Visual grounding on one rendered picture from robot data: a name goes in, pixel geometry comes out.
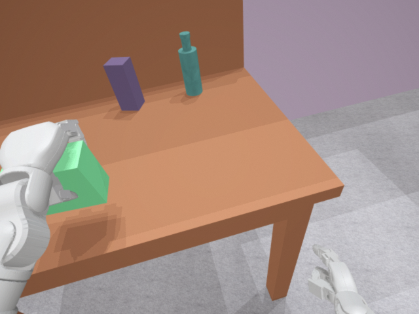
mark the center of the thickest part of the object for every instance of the table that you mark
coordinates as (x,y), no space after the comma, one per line
(183,170)

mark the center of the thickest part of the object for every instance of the robot left forearm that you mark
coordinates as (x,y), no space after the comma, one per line
(24,232)

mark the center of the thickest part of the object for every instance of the sponge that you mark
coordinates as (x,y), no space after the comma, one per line
(79,171)

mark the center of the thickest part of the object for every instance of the right robot hand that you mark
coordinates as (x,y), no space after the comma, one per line
(325,284)

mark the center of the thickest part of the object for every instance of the left robot hand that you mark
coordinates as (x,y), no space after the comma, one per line
(41,146)

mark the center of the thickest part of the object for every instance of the robot right forearm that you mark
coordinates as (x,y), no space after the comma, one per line
(349,302)

